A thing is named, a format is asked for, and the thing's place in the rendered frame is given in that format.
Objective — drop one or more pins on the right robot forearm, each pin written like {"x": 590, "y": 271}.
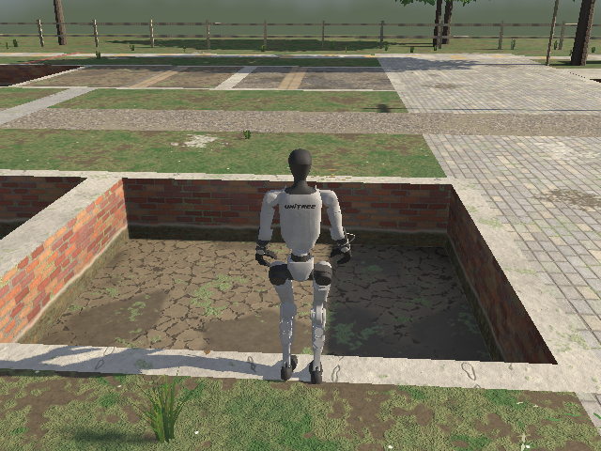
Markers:
{"x": 343, "y": 244}

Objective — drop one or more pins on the robot left hand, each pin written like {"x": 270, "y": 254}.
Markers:
{"x": 260, "y": 259}

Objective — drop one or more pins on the robot right upper arm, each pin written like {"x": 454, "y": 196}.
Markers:
{"x": 330, "y": 200}

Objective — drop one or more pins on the robot left upper arm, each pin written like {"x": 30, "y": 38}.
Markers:
{"x": 271, "y": 199}

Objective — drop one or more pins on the left robot thigh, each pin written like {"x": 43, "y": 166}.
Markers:
{"x": 278, "y": 277}

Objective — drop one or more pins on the left robot forearm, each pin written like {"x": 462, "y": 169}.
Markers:
{"x": 261, "y": 246}

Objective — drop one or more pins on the robot right shin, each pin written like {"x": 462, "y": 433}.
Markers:
{"x": 318, "y": 339}

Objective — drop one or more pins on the robot right hand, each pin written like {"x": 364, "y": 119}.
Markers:
{"x": 345, "y": 259}

